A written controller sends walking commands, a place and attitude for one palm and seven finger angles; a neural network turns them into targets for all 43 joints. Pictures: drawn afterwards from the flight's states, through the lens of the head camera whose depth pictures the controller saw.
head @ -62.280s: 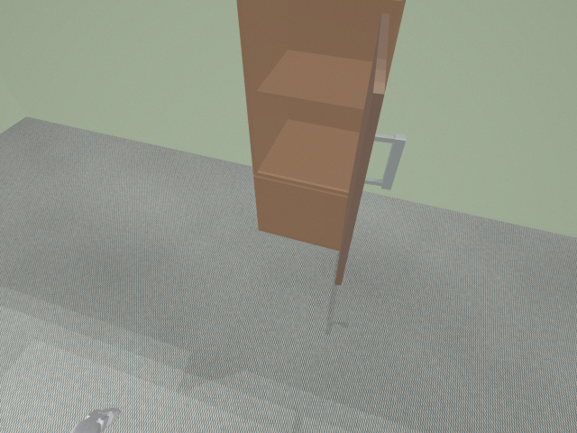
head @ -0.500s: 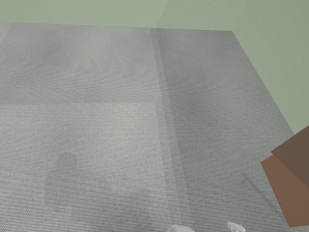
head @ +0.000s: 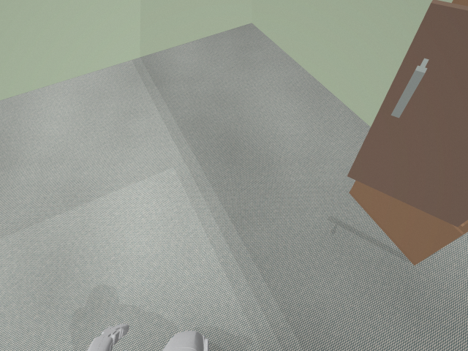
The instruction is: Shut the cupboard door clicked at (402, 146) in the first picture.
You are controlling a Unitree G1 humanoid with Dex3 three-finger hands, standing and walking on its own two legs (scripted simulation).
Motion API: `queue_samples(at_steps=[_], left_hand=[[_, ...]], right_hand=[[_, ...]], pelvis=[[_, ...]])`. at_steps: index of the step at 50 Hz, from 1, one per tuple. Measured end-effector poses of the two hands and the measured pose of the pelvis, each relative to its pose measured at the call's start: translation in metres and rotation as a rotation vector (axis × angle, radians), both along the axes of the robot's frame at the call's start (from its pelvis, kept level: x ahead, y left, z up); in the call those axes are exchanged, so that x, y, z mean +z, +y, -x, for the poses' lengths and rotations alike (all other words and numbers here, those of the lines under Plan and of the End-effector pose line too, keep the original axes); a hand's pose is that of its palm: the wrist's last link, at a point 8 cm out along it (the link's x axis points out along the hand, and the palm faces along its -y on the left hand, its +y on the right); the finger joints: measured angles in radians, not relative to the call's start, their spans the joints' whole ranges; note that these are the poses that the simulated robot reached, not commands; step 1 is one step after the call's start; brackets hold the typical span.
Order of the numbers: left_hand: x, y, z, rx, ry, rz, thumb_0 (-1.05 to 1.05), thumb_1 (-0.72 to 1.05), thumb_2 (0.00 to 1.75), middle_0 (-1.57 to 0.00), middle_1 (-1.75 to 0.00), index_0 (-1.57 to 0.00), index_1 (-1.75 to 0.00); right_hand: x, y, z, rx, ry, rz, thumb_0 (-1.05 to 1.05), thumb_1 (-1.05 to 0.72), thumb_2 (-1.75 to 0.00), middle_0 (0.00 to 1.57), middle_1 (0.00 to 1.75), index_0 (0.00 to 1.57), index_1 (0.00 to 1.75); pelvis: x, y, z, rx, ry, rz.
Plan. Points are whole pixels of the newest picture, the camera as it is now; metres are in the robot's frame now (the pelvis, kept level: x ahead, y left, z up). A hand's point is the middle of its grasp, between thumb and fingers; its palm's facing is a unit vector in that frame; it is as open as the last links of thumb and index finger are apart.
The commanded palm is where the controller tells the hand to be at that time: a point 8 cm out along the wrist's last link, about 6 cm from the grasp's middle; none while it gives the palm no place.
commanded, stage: turn to face it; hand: left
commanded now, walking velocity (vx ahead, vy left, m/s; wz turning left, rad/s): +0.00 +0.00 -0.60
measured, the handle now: (410, 88) +0.66 -0.39 +0.02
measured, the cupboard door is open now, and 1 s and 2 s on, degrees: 28 28 28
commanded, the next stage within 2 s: take the last steps up to it in 0.84 s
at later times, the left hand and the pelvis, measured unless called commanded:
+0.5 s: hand (124, 341) +0.15 +0.24 -0.17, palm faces -0.21 -0.95 -0.21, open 7.4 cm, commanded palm none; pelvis +0.04 +0.04 +0.01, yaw -17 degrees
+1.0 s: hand (195, 305) +0.21 +0.10 -0.14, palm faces -0.49 -0.84 -0.25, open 7.4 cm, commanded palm none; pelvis +0.04 -0.01 +0.01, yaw -29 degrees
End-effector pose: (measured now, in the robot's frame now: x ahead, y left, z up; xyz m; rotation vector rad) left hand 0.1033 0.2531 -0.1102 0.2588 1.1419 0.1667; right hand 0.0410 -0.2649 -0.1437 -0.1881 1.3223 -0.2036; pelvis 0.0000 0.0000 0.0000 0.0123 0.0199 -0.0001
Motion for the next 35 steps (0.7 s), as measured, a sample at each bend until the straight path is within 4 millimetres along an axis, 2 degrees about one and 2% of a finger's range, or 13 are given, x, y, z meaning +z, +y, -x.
queue_samples(at_steps=[5,10,16,19,23,28,31,35], left_hand=[[-0.002,-0.015,0.001,-0.034,0.056,0.03,0.01,0.91,0.9,-0.2,-0.3,-0.2,-0.3],[-0.01,-0.018,0.001,-0.051,0.091,0.062,0.01,0.91,0.9,-0.21,-0.3,-0.2,-0.3],[-0.025,0.003,-0.005,-0.072,0.142,0.077,0.01,0.91,0.9,-0.21,-0.3,-0.2,-0.3],[-0.037,0.019,-0.016,-0.089,0.161,0.077,0.01,0.91,0.9,-0.21,-0.3,-0.2,-0.3],[-0.033,0.031,-0.04,-0.148,0.162,0.065,0.01,0.91,0.9,-0.2,-0.3,-0.2,-0.3],[-0.021,0.031,-0.076,-0.227,0.129,0.05,0.01,0.91,0.9,-0.2,-0.3,-0.2,-0.3],[-0.016,0.021,-0.097,-0.279,0.107,0.041,0.01,0.91,0.9,-0.2,-0.3,-0.2,-0.3],[-0.011,-0.009,-0.125,-0.364,0.072,0.031,0.01,0.91,0.9,-0.2,-0.3,-0.19,-0.3]], right_hand=[[0.015,-0.001,-0.021,-0.02,-0.071,-0.004,0.01,-0.91,-0.9,0.2,0.3,0.19,0.3],[0.022,0.004,-0.04,-0.037,-0.114,0.013,0.01,-0.91,-0.9,0.2,0.3,0.19,0.3],[0.032,0.021,-0.064,-0.067,-0.186,0.047,0.01,-0.91,-0.9,0.2,0.3,0.19,0.3],[0.035,0.031,-0.067,-0.084,-0.225,0.075,0.01,-0.91,-0.9,0.2,0.3,0.2,0.3],[0.044,0.043,-0.052,-0.113,-0.212,0.088,0.01,-0.9,-0.9,0.21,0.3,0.2,0.3],[0.045,0.049,-0.016,-0.199,-0.165,0.084,0.0,-0.9,-0.9,0.21,0.3,0.2,0.3],[0.04,0.049,0.012,-0.266,-0.125,0.074,0.0,-0.9,-0.9,0.21,0.3,0.2,0.3],[0.028,0.046,0.055,-0.36,-0.06,0.049,0.01,-0.9,-0.9,0.21,0.3,0.2,0.3]], pelvis=[[0.009,-0.005,-0.007,-0.047,0.019,-0.007],[0.009,0.001,-0.016,-0.092,0.026,0.003],[0.004,0.021,-0.028,-0.165,0.033,0.01],[-0.002,0.033,-0.035,-0.204,0.033,0.016],[0.004,0.04,-0.038,-0.265,0.017,0.032],[0.011,0.042,-0.041,-0.328,0.009,0.053],[0.011,0.039,-0.042,-0.366,0.006,0.052],[0.008,0.029,-0.041,-0.412,0.003,0.043]])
